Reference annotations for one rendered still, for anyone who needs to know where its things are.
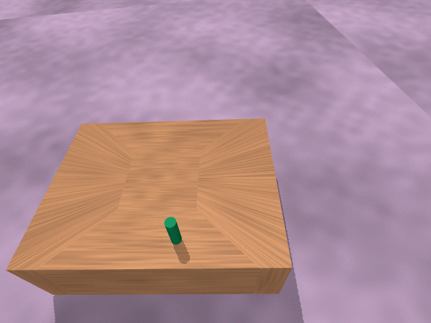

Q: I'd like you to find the can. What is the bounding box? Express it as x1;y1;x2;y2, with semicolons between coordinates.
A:
164;217;182;245

